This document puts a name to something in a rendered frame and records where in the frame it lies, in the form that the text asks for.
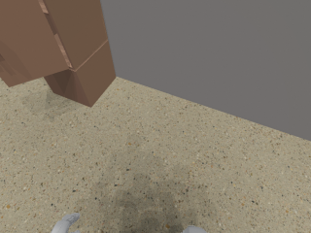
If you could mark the cupboard door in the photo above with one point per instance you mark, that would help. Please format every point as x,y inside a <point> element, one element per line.
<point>28,48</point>

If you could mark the robot left hand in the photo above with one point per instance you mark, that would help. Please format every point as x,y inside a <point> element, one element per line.
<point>62,226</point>

